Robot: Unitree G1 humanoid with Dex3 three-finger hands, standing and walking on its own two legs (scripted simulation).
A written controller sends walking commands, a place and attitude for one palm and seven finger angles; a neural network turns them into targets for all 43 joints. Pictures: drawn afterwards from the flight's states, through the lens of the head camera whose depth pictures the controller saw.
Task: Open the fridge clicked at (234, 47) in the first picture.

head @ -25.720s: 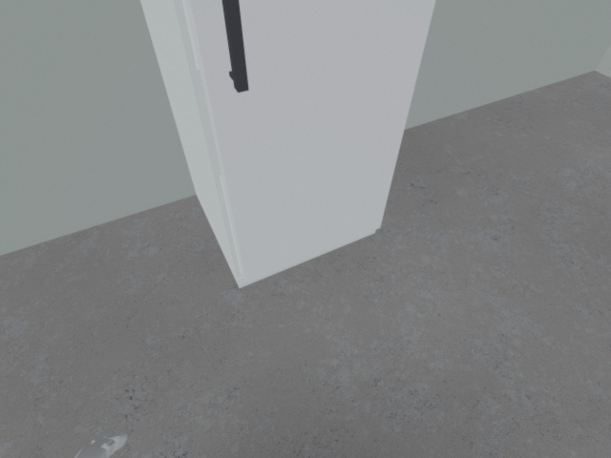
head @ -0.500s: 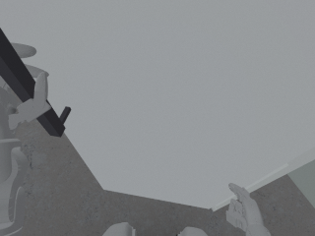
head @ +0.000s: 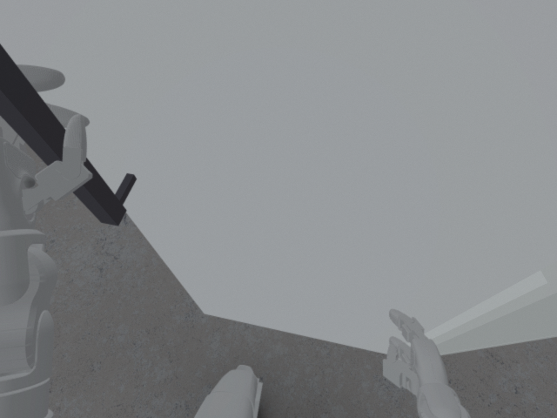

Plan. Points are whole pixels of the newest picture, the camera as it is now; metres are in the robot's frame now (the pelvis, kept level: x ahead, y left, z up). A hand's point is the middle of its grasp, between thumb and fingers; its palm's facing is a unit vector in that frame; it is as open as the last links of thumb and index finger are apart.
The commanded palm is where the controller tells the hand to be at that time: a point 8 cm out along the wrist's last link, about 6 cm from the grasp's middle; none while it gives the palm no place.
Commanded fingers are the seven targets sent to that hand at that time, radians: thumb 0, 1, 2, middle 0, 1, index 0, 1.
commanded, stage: stop walking and hold the door back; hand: left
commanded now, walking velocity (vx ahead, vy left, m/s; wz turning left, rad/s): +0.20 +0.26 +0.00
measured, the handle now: (33, 81) +0.35 +0.24 +0.28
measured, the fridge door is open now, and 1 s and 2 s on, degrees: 70 68 69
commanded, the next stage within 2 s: loosen the grip on the handle in 0.90 s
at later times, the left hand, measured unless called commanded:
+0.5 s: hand (63, 174) +0.29 +0.22 +0.22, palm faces +0.31 -0.93 -0.20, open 6.2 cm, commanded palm +0.27 +0.29 +0.20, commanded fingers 0.00 0.90 0.90 -0.45 -1.40 -0.45 -1.40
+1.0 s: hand (81, 147) +0.32 +0.22 +0.22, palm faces +0.26 -0.95 -0.17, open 5.7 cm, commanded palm +0.28 +0.27 +0.22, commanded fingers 0.00 0.78 0.84 -0.45 -1.40 -0.45 -1.40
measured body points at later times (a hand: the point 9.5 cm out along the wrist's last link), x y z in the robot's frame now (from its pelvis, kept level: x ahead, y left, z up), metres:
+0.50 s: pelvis -0.09 +0.00 +0.00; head -0.08 +0.00 +0.45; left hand +0.27 +0.27 +0.23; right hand +0.08 -0.21 -0.11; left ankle -0.03 +0.10 -0.73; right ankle -0.06 -0.12 -0.74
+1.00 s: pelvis -0.09 +0.02 +0.01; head -0.08 +0.01 +0.46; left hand +0.30 +0.27 +0.23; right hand +0.01 -0.23 -0.11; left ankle -0.09 +0.12 -0.74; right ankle -0.08 -0.09 -0.74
